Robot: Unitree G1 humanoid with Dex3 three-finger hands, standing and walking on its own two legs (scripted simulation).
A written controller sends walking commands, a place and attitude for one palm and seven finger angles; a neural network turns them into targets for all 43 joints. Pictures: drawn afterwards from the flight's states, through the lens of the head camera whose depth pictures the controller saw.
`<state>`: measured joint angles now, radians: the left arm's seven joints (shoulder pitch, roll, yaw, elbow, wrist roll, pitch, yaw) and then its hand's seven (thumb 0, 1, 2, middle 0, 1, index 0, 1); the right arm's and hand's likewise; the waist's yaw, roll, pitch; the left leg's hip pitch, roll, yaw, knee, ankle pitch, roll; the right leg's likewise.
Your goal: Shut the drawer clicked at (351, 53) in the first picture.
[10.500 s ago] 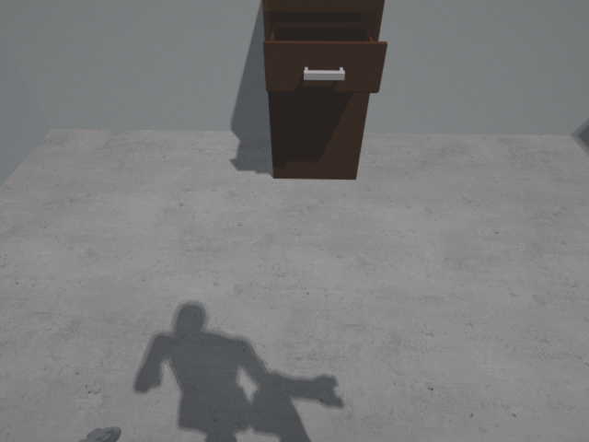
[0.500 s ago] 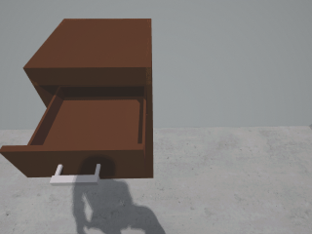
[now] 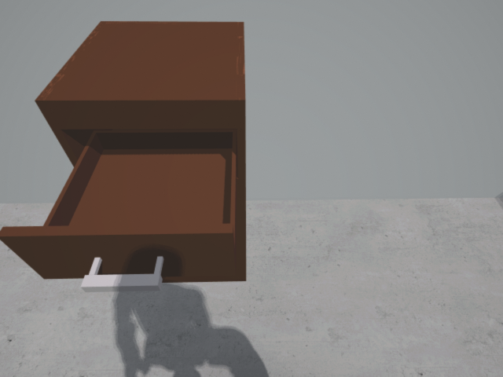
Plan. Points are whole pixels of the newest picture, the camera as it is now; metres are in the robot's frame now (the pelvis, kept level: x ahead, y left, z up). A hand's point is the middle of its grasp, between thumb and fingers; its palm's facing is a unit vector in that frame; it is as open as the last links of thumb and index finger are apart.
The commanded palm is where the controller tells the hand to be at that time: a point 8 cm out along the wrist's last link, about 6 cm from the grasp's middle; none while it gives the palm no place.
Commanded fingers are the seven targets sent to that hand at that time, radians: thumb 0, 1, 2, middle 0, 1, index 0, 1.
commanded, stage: come to a stop and stand still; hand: left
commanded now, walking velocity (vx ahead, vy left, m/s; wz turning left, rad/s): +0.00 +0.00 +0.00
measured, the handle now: (125, 272) +0.30 +0.25 -0.04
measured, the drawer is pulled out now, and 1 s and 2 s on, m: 0.29 0.29 0.25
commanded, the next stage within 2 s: look again from close up in 0.76 s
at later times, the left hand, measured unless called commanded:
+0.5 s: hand out of the picture -0.02 +0.17 -0.17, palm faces +0.05 -0.98 -0.17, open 7.4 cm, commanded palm none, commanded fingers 0.00 0.90 0.90 -0.20 -0.30 -0.20 -0.30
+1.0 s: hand out of the picture -0.02 +0.14 -0.17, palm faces +0.06 -0.99 -0.13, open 7.4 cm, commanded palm none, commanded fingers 0.00 0.90 0.90 -0.20 -0.30 -0.20 -0.30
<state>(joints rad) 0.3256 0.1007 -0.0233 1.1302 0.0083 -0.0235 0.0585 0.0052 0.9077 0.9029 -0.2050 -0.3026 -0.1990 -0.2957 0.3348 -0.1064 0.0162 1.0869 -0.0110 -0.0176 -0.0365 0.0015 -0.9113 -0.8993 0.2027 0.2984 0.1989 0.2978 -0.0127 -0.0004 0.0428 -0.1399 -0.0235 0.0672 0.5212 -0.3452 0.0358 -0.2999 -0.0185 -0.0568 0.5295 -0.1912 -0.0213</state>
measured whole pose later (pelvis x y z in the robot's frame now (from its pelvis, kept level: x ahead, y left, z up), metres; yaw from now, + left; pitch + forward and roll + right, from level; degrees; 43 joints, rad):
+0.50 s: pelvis +0.00 +0.01 +0.00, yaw +0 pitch -3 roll +0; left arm 0.34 0.11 -0.01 1.10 0.01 -0.02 0.05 0.01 0.92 0.90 -0.20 -0.30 -0.20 -0.30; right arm 0.36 -0.13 0.02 1.11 -0.01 -0.02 -0.03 0.00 -0.91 -0.90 0.20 0.30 0.20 0.30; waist 0.00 0.00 0.02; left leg -0.10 -0.04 0.07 0.45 -0.30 0.05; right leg -0.26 -0.03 -0.05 0.47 -0.16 -0.01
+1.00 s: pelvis +0.00 +0.00 +0.01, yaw +0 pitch -3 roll +0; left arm 0.36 0.08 -0.01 1.11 0.01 -0.02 0.05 0.01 0.91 0.90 -0.20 -0.30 -0.20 -0.30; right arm 0.36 -0.10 0.03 1.15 -0.01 -0.02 -0.03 0.00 -0.91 -0.90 0.20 0.30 0.20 0.30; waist 0.00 -0.01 0.02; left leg -0.09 -0.03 0.07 0.44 -0.31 0.04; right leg -0.25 -0.02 -0.05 0.46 -0.16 -0.01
